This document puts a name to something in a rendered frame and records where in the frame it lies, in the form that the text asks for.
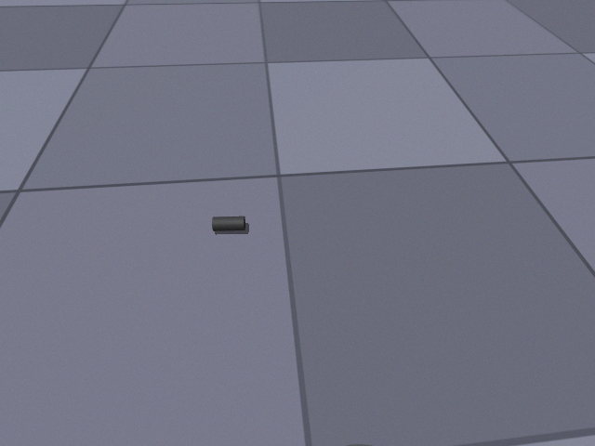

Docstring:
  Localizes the can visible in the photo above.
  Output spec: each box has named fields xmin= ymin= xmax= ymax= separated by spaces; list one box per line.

xmin=212 ymin=216 xmax=245 ymax=231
